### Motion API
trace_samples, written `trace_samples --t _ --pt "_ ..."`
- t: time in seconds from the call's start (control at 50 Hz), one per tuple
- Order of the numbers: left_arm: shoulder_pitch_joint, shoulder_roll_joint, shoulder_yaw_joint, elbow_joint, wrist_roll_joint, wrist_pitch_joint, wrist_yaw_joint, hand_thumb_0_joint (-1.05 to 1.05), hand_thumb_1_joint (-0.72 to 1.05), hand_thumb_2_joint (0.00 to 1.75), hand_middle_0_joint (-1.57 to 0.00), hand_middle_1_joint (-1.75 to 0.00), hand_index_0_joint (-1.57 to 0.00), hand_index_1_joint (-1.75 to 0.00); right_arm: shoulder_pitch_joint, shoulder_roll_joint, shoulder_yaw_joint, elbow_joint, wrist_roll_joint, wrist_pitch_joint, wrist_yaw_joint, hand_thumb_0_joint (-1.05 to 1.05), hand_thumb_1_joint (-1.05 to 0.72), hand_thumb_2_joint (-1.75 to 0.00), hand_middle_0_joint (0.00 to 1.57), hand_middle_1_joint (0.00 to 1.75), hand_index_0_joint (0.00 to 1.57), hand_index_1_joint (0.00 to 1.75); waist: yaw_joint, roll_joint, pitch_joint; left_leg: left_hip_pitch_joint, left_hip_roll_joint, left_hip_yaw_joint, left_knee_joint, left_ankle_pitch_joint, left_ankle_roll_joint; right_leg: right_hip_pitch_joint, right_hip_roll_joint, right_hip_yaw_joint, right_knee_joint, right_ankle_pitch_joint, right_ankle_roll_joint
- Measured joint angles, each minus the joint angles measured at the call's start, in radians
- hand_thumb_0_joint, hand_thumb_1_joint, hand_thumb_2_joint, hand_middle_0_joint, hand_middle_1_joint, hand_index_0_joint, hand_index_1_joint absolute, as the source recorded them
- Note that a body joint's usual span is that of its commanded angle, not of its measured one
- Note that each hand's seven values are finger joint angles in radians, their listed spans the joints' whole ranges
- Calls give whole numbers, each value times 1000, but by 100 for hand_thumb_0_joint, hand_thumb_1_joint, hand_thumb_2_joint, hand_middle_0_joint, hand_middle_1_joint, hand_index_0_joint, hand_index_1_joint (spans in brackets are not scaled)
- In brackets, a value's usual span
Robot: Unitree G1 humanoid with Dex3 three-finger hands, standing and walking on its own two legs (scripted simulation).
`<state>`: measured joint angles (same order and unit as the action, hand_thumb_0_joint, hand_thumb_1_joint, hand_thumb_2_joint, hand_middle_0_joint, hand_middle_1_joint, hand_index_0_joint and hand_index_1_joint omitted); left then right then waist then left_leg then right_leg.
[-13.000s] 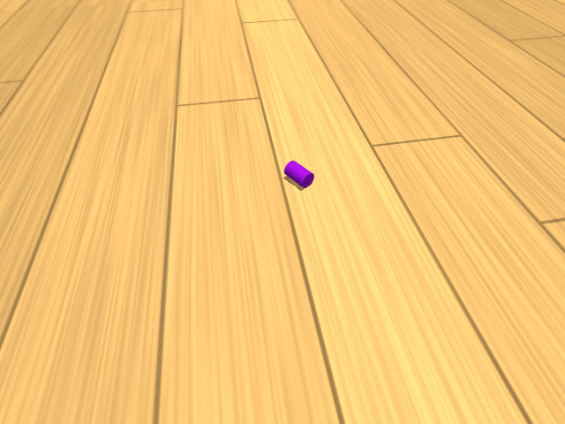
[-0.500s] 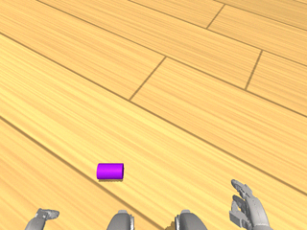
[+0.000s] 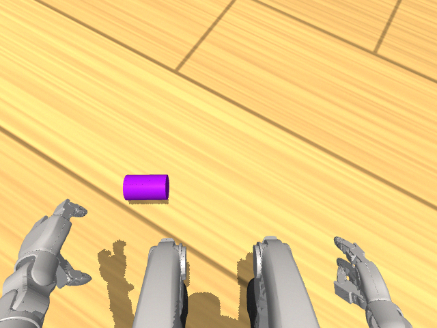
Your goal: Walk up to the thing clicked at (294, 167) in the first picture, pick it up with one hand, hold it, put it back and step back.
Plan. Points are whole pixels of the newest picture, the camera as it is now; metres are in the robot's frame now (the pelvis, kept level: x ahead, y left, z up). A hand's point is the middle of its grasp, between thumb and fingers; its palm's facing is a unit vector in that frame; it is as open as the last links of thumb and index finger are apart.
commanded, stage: rise first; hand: left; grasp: from above
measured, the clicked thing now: (147, 187) +0.49 +0.24 -0.48
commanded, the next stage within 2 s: approach in 1.44 s
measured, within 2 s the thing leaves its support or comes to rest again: neither
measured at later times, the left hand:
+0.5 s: hand (101, 211) +0.37 +0.30 -0.27, palm faces -0.49 -0.14 -0.86, open 14.0 cm
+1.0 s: hand (111, 198) +0.42 +0.30 -0.33, palm faces -0.47 +0.01 -0.88, open 14.1 cm
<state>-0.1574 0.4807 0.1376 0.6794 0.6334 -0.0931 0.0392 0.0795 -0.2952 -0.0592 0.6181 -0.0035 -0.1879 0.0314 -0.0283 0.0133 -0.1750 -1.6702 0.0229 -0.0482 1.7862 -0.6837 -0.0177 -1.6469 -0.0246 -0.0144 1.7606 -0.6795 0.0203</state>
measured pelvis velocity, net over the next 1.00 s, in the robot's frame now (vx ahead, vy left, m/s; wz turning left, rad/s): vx -0.04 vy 0.01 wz -0.08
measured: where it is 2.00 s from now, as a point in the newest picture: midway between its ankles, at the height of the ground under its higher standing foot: outside the picture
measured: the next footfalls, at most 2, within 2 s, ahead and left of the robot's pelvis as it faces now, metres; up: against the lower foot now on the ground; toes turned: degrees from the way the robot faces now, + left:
none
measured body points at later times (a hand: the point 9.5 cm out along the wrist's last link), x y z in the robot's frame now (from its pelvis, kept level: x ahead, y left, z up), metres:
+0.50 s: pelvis -0.05 +0.01 -0.13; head +0.17 +0.04 +0.26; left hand +0.39 +0.30 -0.22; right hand +0.02 -0.28 -0.25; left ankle +0.05 +0.13 -0.49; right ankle +0.05 -0.13 -0.49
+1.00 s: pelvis -0.04 +0.01 -0.17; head +0.19 +0.06 +0.21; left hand +0.44 +0.29 -0.28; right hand +0.02 -0.27 -0.29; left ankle +0.05 +0.13 -0.49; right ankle +0.05 -0.13 -0.49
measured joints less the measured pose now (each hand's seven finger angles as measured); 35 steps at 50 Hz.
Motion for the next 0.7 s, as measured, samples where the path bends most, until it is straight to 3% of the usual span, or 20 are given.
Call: trace_samples --t 0.16,0.32,0.5,0.7 --pt "-251 64 -3 163 170 -72 33 0 -56 100 -11 -106 -11 -107 5 6 -3 59 -16 45 23 1 -95 -91 20 30 20 29 0 6 29 -224 1 -20 191 -1 -3 -219 9 -8 182 4 -2" --pt "-421 131 -2 321 307 -131 67 0 -54 101 -10 -105 -9 -106 50 20 9 89 -31 100 39 1 -92 -91 20 30 20 29 -40 7 56 -361 -3 -40 319 19 0 -345 12 -18 295 27 4" --pt "-532 201 -9 465 448 -191 145 0 -52 102 -8 -103 -7 -103 87 18 28 104 -55 152 56 1 -90 -90 20 30 20 29 -94 -1 71 -459 -11 -57 416 32 6 -427 13 -27 375 41 10" --pt "-640 246 -22 584 570 -208 223 0 -52 102 -8 -99 -7 -99 81 22 45 119 -89 172 73 1 -90 -90 20 30 20 29 -129 -13 81 -536 -20 -68 495 26 12 -490 12 -32 443 32 19"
